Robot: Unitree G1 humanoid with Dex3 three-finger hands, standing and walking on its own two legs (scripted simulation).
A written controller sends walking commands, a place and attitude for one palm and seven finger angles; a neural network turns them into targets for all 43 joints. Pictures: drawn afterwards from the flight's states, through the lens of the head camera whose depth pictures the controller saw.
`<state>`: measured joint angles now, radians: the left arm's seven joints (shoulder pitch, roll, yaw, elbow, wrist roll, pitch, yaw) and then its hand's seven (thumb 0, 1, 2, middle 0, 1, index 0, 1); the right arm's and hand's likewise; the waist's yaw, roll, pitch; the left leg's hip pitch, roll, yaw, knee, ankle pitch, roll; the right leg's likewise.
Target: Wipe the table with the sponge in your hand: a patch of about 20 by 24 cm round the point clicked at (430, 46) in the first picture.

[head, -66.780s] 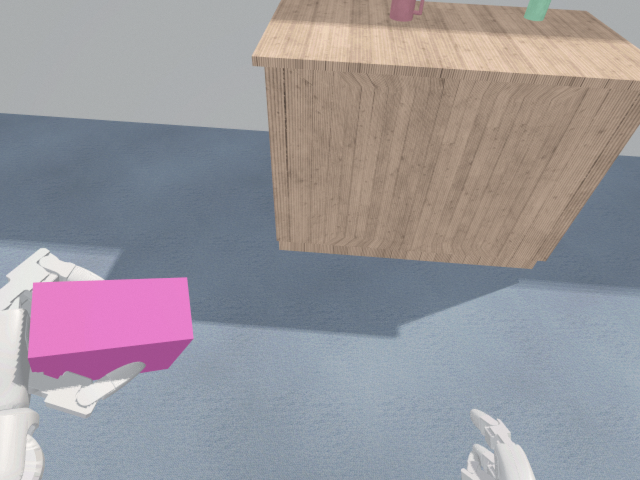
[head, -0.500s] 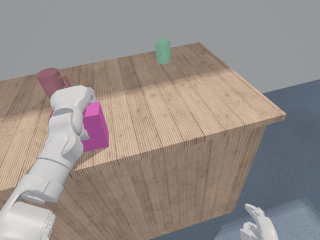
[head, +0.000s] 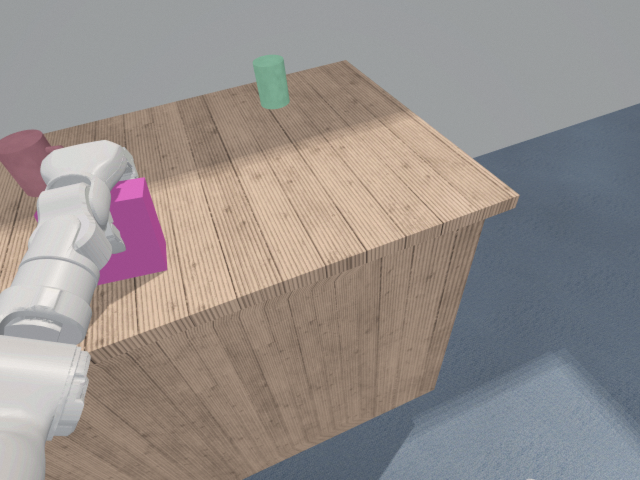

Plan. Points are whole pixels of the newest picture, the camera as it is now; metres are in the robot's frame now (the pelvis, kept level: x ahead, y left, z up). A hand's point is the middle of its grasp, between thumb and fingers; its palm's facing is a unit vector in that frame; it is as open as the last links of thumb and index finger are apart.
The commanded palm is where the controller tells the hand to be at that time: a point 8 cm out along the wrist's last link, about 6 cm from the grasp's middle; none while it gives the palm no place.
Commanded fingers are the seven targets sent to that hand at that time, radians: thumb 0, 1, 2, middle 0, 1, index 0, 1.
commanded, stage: wipe forward along the third lane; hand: left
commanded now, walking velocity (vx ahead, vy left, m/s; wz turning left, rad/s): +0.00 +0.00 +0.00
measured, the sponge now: (114, 244) +0.39 +0.30 +0.12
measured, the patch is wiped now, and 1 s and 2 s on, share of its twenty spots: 1.00 1.00 1.00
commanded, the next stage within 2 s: wipe back along the third lane in 0.84 s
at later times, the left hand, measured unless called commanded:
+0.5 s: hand (106, 183) +0.46 +0.31 +0.18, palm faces -0.10 +0.01 -0.99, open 10.3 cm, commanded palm +0.45 +0.32 +0.20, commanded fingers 0.00 0.10 1.30 -1.20 -1.60 -1.20 -1.60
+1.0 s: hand (103, 168) +0.50 +0.34 +0.17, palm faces -0.10 +0.00 -1.00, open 10.3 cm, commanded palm +0.48 +0.33 +0.20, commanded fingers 0.00 0.10 1.30 -1.20 -1.60 -1.20 -1.60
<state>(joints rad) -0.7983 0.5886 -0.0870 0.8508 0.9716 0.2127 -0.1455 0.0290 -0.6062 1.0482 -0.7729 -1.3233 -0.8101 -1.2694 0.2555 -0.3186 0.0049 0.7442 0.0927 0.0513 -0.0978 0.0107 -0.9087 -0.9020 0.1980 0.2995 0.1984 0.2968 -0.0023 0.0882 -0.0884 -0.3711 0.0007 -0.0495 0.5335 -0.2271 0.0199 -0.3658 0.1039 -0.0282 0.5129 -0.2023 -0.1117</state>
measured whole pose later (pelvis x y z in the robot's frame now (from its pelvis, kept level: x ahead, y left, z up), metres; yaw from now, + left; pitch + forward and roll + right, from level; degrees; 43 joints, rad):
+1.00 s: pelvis +0.03 +0.05 +0.01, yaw -2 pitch +10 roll -1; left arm -1.03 0.62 -0.08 1.08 1.04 0.21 -0.09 0.03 -0.61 1.06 -0.77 -1.35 -0.80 -1.30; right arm 0.30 -0.29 0.01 0.74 0.07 0.07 -0.08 0.01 -0.91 -0.90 0.20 0.30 0.20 0.30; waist -0.05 0.06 -0.11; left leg -0.44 -0.05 -0.03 0.50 -0.22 0.04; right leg -0.42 0.07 0.03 0.44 -0.19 -0.04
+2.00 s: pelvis +0.06 +0.06 +0.01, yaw +0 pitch +2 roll -1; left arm -0.48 0.42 -0.26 0.16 0.98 0.65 -0.07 0.01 -0.48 1.01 -0.63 -1.46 -0.67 -1.42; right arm 0.02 -0.26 0.09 0.63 0.10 0.14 0.00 0.01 -0.91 -0.90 0.20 0.30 0.20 0.30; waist 0.10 0.10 -0.11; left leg -0.24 -0.08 -0.05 0.49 -0.29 0.06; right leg -0.23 0.04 0.01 0.47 -0.28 -0.03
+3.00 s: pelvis +0.04 +0.02 +0.00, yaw -3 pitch -1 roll +1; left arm -0.18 0.50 -0.12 -0.13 0.86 0.63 -0.07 0.01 -0.47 1.03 -0.60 -1.42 -0.71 -1.33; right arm 0.00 -0.27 0.08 0.63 0.09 0.14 -0.04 0.01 -0.91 -0.90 0.20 0.30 0.20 0.30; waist 0.08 0.10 -0.08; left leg -0.19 -0.03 -0.02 0.50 -0.28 0.01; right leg -0.22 0.09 0.04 0.52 -0.27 -0.08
